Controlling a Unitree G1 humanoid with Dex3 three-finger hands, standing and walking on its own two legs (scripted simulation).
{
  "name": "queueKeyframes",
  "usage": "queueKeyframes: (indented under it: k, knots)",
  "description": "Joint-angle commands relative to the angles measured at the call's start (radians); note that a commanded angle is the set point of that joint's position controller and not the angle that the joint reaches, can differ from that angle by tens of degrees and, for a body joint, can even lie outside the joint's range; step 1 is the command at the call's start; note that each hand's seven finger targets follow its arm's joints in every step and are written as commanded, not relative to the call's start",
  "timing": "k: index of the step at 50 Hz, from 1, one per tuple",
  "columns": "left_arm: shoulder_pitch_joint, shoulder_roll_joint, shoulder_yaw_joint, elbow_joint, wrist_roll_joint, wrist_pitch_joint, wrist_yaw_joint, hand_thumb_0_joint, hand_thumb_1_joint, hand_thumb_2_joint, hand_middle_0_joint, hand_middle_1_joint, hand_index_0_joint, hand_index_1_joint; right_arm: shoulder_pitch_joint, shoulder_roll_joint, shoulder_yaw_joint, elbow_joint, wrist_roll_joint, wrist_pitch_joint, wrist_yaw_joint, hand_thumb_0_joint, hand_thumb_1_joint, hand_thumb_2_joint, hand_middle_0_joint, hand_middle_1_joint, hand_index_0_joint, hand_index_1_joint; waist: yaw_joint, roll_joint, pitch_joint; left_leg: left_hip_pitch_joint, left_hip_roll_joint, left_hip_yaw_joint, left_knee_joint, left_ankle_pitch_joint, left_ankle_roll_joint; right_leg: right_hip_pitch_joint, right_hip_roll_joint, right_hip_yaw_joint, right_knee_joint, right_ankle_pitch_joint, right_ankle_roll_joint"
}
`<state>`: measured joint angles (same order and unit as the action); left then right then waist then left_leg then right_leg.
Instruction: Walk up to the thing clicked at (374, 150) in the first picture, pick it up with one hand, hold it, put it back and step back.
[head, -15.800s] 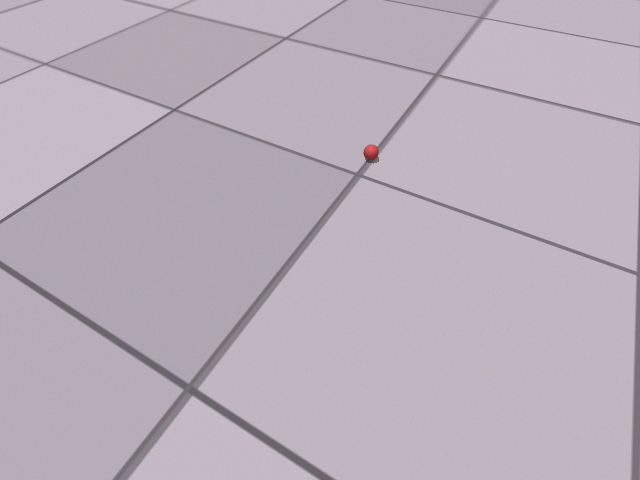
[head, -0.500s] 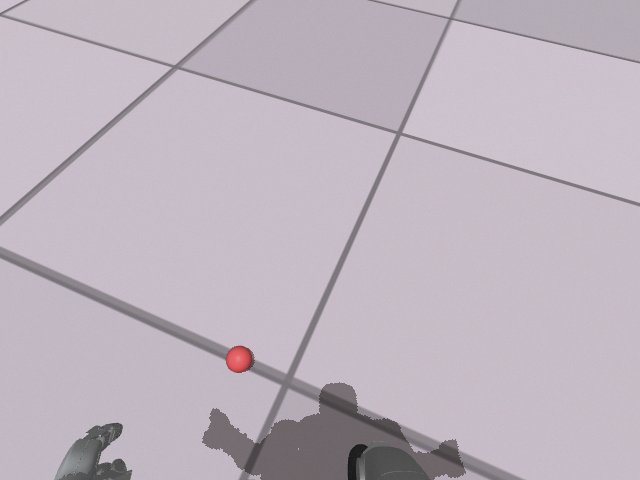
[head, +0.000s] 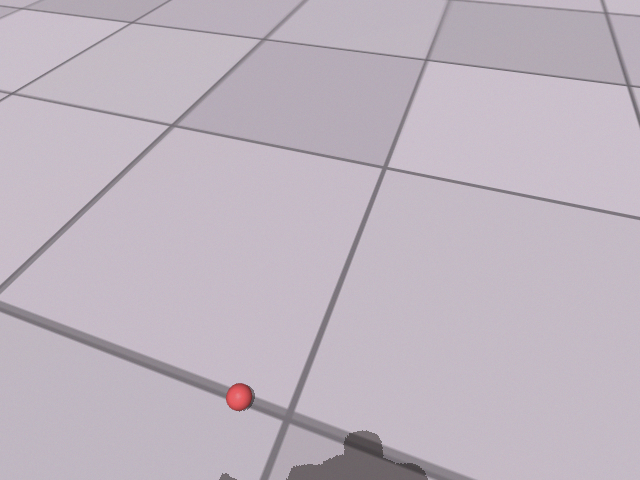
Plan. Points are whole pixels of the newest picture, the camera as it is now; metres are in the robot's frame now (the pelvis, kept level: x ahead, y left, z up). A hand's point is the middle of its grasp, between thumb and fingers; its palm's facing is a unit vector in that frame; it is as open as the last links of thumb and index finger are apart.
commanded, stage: walk up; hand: left
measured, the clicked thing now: (239, 396) +0.48 +0.28 -0.73
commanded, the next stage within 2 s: none
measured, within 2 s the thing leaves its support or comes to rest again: neither
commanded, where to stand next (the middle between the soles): +0.10 +0.02 m, yaw +2 degrees
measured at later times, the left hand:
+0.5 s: hand out of the picture +0.08 +0.27 -0.16, palm faces +0.03 -0.92 -0.38, open 7.4 cm
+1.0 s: hand out of the picture +0.05 +0.29 -0.16, palm faces +0.04 -0.92 -0.38, open 7.4 cm
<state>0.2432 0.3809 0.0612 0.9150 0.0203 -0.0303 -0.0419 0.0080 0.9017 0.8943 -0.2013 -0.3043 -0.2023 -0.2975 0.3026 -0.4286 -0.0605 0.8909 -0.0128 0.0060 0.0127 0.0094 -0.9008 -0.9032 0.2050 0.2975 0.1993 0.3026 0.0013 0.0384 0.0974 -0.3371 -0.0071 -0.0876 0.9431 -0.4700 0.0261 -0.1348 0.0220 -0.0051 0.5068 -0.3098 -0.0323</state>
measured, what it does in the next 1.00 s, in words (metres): steps on the spot: left foot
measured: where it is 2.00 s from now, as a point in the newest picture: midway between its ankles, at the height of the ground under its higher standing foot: outside the picture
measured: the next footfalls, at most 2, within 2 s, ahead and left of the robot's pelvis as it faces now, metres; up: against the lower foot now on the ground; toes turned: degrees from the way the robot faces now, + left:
left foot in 0.22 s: +0.13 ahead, +0.14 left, +0.00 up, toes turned +1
right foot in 1.90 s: +0.03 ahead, -0.14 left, +0.00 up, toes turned +1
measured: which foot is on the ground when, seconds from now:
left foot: up 0.00-0.20, down 0.22-1.00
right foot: down 0.00-1.00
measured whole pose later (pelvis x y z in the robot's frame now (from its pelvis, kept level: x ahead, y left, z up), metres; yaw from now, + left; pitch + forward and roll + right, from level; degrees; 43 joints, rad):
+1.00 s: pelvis -0.01 +0.02 -0.01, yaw +3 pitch -3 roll +0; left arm 0.16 0.39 0.03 1.00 0.01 -0.01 0.00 0.01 0.90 0.89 -0.20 -0.30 -0.20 -0.30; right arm 0.15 -0.36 -0.04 0.99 -0.02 0.01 0.03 0.01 -0.90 -0.90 0.20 0.30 0.20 0.30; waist 0.01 -0.01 0.12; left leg -0.32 -0.03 -0.04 0.61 -0.24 0.01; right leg -0.25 -0.02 0.05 0.67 -0.43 -0.01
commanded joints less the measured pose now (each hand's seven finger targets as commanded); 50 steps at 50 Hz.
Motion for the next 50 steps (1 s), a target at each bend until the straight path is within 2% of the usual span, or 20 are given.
queueKeyframes:
  k: [1,8,10,11,13,15,18,19,22,24,27,30,33,37,38,40,43,45,46,50]
  knots:
    - [-0.001,0.268,0.064,-0.097,-0.009,-0.041,0.033,0.0,0.9,0.9,-0.2,-0.3,-0.2,-0.3,0.025,-0.178,-0.049,-0.077,0.001,-0.037,0.001,0.0,-0.9,-0.9,0.2,0.3,0.2,0.3,0.014,-0.163,0.033,-0.179,0.009,-0.053,0.032,0.082,-0.018,0.027,-0.261,0.227,-0.258,0.181,-0.165]
    - [-0.056,0.248,0.038,-0.121,-0.023,-0.016,0.053,0.0,0.9,0.9,-0.2,-0.3,-0.2,-0.3,-0.026,-0.121,-0.035,-0.064,0.001,-0.025,-0.005,0.0,-0.9,-0.9,0.2,0.3,0.2,0.3,0.001,-0.199,-0.044,0.102,0.011,0.082,-0.32,0.256,-0.012,-0.065,-0.239,0.071,-0.009,0.706,-0.119]
    - [-0.064,0.237,0.026,-0.128,-0.033,-0.002,0.06,0.0,0.9,0.9,-0.2,-0.3,-0.2,-0.3,-0.005,-0.148,-0.046,-0.053,-0.004,-0.032,-0.013,0.0,-0.9,-0.9,0.2,0.3,0.2,0.3,-0.025,-0.142,-0.069,0.201,0.021,0.048,-0.442,0.492,0.018,-0.115,-0.205,0.068,0.101,0.605,-0.069]
    - [-0.043,0.212,0.019,-0.129,-0.04,0.004,0.063,0.0,0.9,0.9,-0.2,-0.3,-0.2,-0.3,-0.013,-0.202,-0.06,-0.057,-0.008,-0.036,-0.019,0.0,-0.9,-0.9,0.2,0.3,0.2,0.3,-0.01,-0.014,-0.093,0.237,0.122,-0.082,-0.455,0.765,0.049,-0.148,-0.125,0.029,0.179,0.459,-0.022]
    - [0.016,0.201,0.021,-0.094,-0.053,0.028,0.072,0.0,0.9,0.9,-0.2,-0.3,-0.2,-0.3,-0.067,-0.254,-0.059,-0.084,0.011,-0.042,-0.023,0.0,-0.9,-0.9,0.2,0.3,0.2,0.3,0.009,0.112,-0.196,0.205,0.326,-0.353,-0.494,0.797,0.246,-0.099,-0.018,0.022,0.322,-0.085,0.009]
    - [-0.008,0.204,0.022,-0.073,-0.039,0.032,0.068,0.0,0.9,0.9,-0.2,-0.3,-0.2,-0.3,-0.13,-0.216,-0.045,-0.081,0.01,-0.034,-0.027,0.0,-0.9,-0.9,0.2,0.3,0.2,0.3,0.02,0.124,-0.183,0.114,0.3,-0.301,-0.527,0.622,0.227,-0.08,-0.033,0.059,0.332,-0.291,-0.009]
    - [0.06,0.188,0.019,-0.01,-0.031,0.019,0.064,0.0,0.9,0.9,-0.2,-0.3,-0.2,-0.3,-0.218,-0.196,-0.034,-0.085,0.007,-0.016,-0.024,0.0,-0.9,-0.9,0.2,0.3,0.2,0.3,0.063,0.149,-0.155,0.061,0.207,-0.161,-0.446,0.546,0.122,-0.03,-0.048,0.023,0.045,-0.054,-0.01]
    - [0.049,0.217,0.025,-0.001,-0.02,0.008,0.067,0.0,0.9,0.9,-0.2,-0.3,-0.2,-0.3,-0.221,-0.168,-0.027,-0.081,0.016,-0.009,-0.02,0.0,-0.9,-0.9,0.2,0.3,0.2,0.3,0.055,0.086,-0.164,0.051,0.159,-0.125,-0.374,0.564,0.079,-0.013,-0.089,0.099,-0.024,0.051,-0.019]
    - [-0.115,0.334,0.045,-0.038,-0.006,-0.007,0.071,0.0,0.9,0.9,-0.2,-0.3,-0.2,-0.3,-0.186,-0.146,-0.033,-0.06,0.014,0.011,-0.01,0.0,-0.9,-0.9,0.2,0.3,0.2,0.3,-0.015,-0.11,-0.098,0.068,0.006,0.008,-0.192,0.098,-0.004,-0.202,-0.336,0.341,-0.083,0.221,-0.175]
    - [-0.162,0.3,0.036,-0.049,-0.005,-0.011,0.074,0.0,0.9,0.9,-0.2,-0.3,-0.2,-0.3,-0.191,-0.143,-0.04,-0.05,0.008,0.012,0.001,0.0,-0.9,-0.9,0.2,0.3,0.2,0.3,-0.029,-0.123,-0.066,0.09,0.009,0.013,-0.198,0.13,0.002,-0.238,-0.302,0.264,-0.053,0.278,-0.156]
    - [-0.154,0.266,0.03,-0.041,-0.009,-0.002,0.073,0.0,0.9,0.9,-0.2,-0.3,-0.2,-0.3,-0.187,-0.171,-0.044,-0.039,0.006,-0.008,0.004,0.0,-0.9,-0.9,0.2,0.3,0.2,0.3,-0.021,-0.078,-0.123,0.155,0.088,-0.069,-0.369,0.536,0.044,-0.195,-0.166,0.119,0.075,0.252,-0.039]
    - [-0.053,0.201,0.017,-0.001,-0.024,0.022,0.069,0.0,0.9,0.9,-0.2,-0.3,-0.2,-0.3,-0.242,-0.204,-0.047,-0.048,-0.002,-0.012,0.004,0.0,-0.9,-0.9,0.2,0.3,0.2,0.3,0.029,0.06,-0.146,0.012,0.246,-0.285,-0.541,0.326,0.168,-0.088,-0.026,0.024,0.23,-0.138,-0.001]
    - [0.019,0.201,0.025,0.038,-0.017,0.016,0.063,0.0,0.9,0.9,-0.2,-0.3,-0.2,-0.3,-0.302,-0.203,-0.043,-0.06,-0.007,0.0,0.001,0.0,-0.9,-0.9,0.2,0.3,0.2,0.3,0.052,0.108,-0.116,-0.086,0.21,-0.236,-0.565,0.124,0.134,-0.047,-0.034,0.035,0.178,-0.187,-0.027]
    - [-0.109,0.311,0.047,-0.004,0.011,-0.004,0.062,0.0,0.9,0.9,-0.2,-0.3,-0.2,-0.3,-0.27,-0.15,-0.042,-0.036,-0.003,0.019,0.008,0.0,-0.9,-0.9,0.2,0.3,0.2,0.3,0.001,-0.131,-0.055,-0.007,-0.027,-0.005,-0.188,0.004,-0.003,-0.256,-0.302,0.389,-0.158,-0.146,-0.154]
    - [-0.154,0.323,0.05,-0.026,0.011,-0.008,0.068,0.0,0.9,0.9,-0.2,-0.3,-0.2,-0.3,-0.24,-0.159,-0.047,-0.031,-0.003,0.022,0.011,0.0,-0.9,-0.9,0.2,0.3,0.2,0.3,-0.013,-0.126,-0.038,0.022,-0.016,-0.004,-0.107,0.01,-0.015,-0.312,-0.342,0.395,-0.171,-0.108,-0.182]
    - [-0.194,0.306,0.045,-0.037,0.013,-0.014,0.075,0.0,0.9,0.9,-0.2,-0.3,-0.2,-0.3,-0.197,-0.142,-0.047,-0.018,0.004,0.017,0.016,0.0,-0.9,-0.9,0.2,0.3,0.2,0.3,-0.028,-0.139,-0.052,0.05,-0.009,0.008,-0.103,0.062,-0.012,-0.289,-0.309,0.295,-0.105,0.098,-0.173]
    - [-0.183,0.255,0.024,-0.035,0.009,-0.012,0.066,0.0,0.9,0.9,-0.2,-0.3,-0.2,-0.3,-0.123,-0.131,-0.043,0.014,0.001,-0.007,0.009,0.0,-0.9,-0.9,0.2,0.3,0.2,0.3,-0.043,-0.151,-0.13,0.187,0.02,0.018,-0.409,0.215,0.006,-0.208,-0.207,0.168,0.041,0.209,-0.077]
    - [-0.089,0.159,-0.005,-0.014,-0.015,0.004,0.057,0.0,0.9,0.9,-0.2,-0.3,-0.2,-0.3,-0.196,-0.189,-0.044,-0.008,-0.018,-0.03,-0.001,0.0,-0.9,-0.9,0.2,0.3,0.2,0.3,0.018,0.061,-0.151,0.206,0.228,-0.356,-0.616,0.188,0.116,-0.254,-0.035,0.044,0.205,-0.065,0.023]
    - [-0.058,0.207,0.01,0.017,-0.013,0.011,0.063,0.0,0.9,0.9,-0.2,-0.3,-0.2,-0.3,-0.214,-0.227,-0.052,-0.016,-0.013,-0.031,0.002,0.0,-0.9,-0.9,0.2,0.3,0.2,0.3,0.014,0.08,-0.14,0.091,0.29,-0.424,-0.646,0.077,0.181,-0.167,-0.043,0.054,0.234,-0.242,0.018]
    - [-0.016,0.203,0.008,0.058,-0.014,-0.019,0.058,0.0,0.9,0.9,-0.2,-0.3,-0.2,-0.3,-0.27,-0.154,-0.015,0.003,0.0,-0.025,0.003,0.0,-0.9,-0.9,0.2,0.3,0.2,0.3,0.049,0.073,-0.128,0.015,0.142,-0.151,-0.559,0.213,0.055,0.019,-0.071,0.086,-0.049,0.016,-0.007]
